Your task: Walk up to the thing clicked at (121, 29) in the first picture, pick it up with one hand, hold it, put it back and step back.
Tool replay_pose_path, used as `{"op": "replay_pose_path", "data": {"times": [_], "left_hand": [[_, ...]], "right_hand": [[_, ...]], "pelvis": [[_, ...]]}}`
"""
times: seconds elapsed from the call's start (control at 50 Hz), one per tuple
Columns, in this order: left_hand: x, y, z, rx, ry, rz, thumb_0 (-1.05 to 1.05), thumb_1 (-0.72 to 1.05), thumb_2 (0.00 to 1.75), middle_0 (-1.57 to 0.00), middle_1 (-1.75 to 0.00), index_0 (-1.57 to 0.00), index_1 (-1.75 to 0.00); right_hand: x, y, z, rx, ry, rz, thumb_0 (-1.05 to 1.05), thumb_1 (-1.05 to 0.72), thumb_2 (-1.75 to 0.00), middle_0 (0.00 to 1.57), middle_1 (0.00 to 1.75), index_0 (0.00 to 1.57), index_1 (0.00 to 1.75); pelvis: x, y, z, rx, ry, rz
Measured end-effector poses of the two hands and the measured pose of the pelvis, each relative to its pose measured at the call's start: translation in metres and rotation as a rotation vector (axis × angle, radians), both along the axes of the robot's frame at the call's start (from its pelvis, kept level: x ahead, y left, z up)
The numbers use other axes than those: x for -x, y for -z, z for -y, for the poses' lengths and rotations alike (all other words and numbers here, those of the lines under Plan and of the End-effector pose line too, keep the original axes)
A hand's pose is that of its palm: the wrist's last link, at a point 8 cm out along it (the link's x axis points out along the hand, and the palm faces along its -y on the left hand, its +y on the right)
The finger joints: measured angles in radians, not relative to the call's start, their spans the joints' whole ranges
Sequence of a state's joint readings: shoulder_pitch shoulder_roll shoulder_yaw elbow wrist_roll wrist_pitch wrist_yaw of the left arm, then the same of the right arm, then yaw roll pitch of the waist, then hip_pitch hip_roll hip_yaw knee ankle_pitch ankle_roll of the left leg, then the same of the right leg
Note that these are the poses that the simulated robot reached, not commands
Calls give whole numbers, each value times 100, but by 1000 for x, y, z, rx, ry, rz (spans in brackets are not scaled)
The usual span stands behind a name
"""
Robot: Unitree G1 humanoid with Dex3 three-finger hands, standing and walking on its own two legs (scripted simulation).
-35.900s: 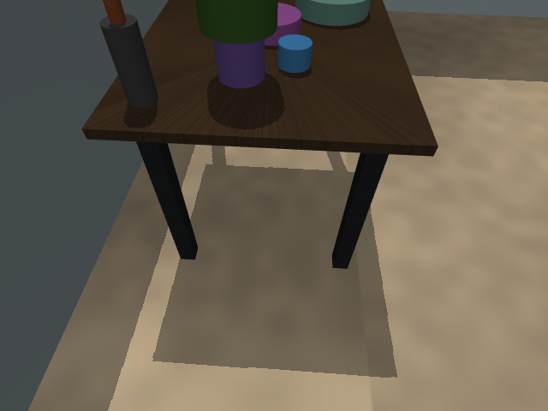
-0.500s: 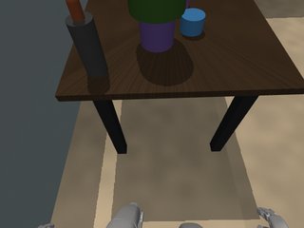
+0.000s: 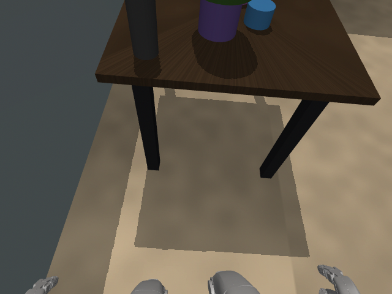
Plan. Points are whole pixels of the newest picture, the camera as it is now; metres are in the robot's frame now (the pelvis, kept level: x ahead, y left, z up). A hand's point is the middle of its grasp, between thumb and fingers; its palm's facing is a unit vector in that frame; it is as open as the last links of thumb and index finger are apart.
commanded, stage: step back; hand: left
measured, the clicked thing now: (141, 10) +0.78 +0.17 +0.11
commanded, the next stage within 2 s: stand in 1.98 s
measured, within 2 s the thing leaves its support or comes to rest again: neither
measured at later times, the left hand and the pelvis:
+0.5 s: hand out of the picture -0.05 +0.26 -0.15, palm faces +0.03 -0.90 -0.43, open 7.4 cm; pelvis -0.17 -0.02 -0.02, yaw +3 degrees
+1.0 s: hand out of the picture -0.28 +0.22 -0.14, palm faces +0.00 -0.90 -0.43, open 7.4 cm; pelvis -0.33 -0.06 +0.00, yaw -1 degrees
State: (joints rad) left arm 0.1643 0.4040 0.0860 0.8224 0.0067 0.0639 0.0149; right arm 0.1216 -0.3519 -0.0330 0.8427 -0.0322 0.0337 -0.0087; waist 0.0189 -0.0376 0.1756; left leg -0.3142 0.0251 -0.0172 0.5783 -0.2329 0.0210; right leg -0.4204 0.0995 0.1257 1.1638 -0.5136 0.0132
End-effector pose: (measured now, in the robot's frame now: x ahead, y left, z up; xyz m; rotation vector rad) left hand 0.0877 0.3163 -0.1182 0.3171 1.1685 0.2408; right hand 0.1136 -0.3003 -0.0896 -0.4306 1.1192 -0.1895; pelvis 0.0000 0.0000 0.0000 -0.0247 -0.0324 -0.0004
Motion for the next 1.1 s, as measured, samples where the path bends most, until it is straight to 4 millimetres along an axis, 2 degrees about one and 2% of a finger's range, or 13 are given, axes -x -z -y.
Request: {"op": "replay_pose_path", "data": {"times": [0.08, 0.14, 0.2, 0.26, 0.32, 0.4, 0.5, 0.62, 0.74, 0.82, 0.94, 1.04, 1.1], "left_hand": [[38, 3, 8, -12, 21, -54, 1, 91, 90, -20, -30, -21, -30], [65, 5, 17, -30, 37, -67, 1, 91, 90, -20, -30, -21, -30], [95, 0, 28, -38, 35, -77, 1, 91, 90, -20, -30, -21, -30], [120, -11, 34, -45, 21, -78, 1, 91, 90, -21, -30, -21, -30], [132, -19, 33, -62, 19, -65, 1, 90, 90, -21, -30, -21, -30], [137, -22, 26, -84, 26, 4, 1, 90, 90, -21, -30, -21, -30], [148, -8, 11, -76, 24, 79, 1, 90, 90, -21, -30, -21, -30], [182, -6, 16, -37, 5, 63, 1, 91, 90, -21, -30, -21, -30], [238, -3, 32, -25, 35, 4, 1, 91, 90, -20, -30, -21, -30], [283, 1, 46, -45, 48, -32, 1, 91, 90, -21, -30, -21, -30], [353, -14, 62, -56, 9, -75, 1, 90, 90, -21, -30, -21, -30], [382, -25, 58, -83, -19, -41, 1, 90, 90, -21, -30, -21, -30], [395, -26, 50, -90, -40, -5, 1, 90, 90, -21, -30, -21, -30]], "right_hand": [[13, 2, 11, -5, -2, 57, 0, -90, -90, 21, 30, 21, 30], [29, 12, 26, -18, 6, 83, 0, -90, -90, 21, 30, 21, 30], [53, 22, 38, -31, 35, 76, 0, -90, -90, 21, 30, 21, 30], [82, 23, 41, -41, 53, 34, 0, -90, -90, 21, 30, 21, 30], [113, 25, 43, -42, 55, -3, 0, -90, -90, 21, 30, 21, 30], [154, 31, 40, -30, 40, -75, 0, -90, -90, 21, 30, 20, 30], [195, 37, 27, -14, 15, -114, 1, -90, -90, 21, 30, 21, 30], [233, 20, 19, -24, 9, -89, 1, -90, -90, 21, 30, 21, 30], [249, 12, 33, -17, 3, 0, 1, -90, -90, 21, 30, 21, 30], [267, 23, 53, -33, 8, 52, 0, -90, -90, 21, 30, 21, 30], [316, 28, 66, -53, 46, 15, 0, -90, -90, 21, 30, 21, 30], [363, 36, 69, -60, 28, -68, 0, -90, -90, 21, 30, 20, 30], [384, 40, 66, -59, 8, -121, 1, -90, -90, 21, 30, 20, 30]], "pelvis": [[28, 4, 8, -1, 31, -1], [51, 13, 18, -13, 49, -1], [73, 15, 25, 3, 34, 12], [88, 7, 27, -39, 40, 7], [105, 4, 27, -50, 23, -2], [130, 6, 25, -45, -11, -6], [168, 17, 17, -57, -49, 8], [208, 7, 19, -21, -34, 11], [251, 5, 30, -12, 11, -2], [283, 15, 45, -18, 42, -5], [317, 6, 56, -49, 29, 8], [339, 4, 57, -53, -10, 9], [349, 6, 56, -47, -42, 12]]}}
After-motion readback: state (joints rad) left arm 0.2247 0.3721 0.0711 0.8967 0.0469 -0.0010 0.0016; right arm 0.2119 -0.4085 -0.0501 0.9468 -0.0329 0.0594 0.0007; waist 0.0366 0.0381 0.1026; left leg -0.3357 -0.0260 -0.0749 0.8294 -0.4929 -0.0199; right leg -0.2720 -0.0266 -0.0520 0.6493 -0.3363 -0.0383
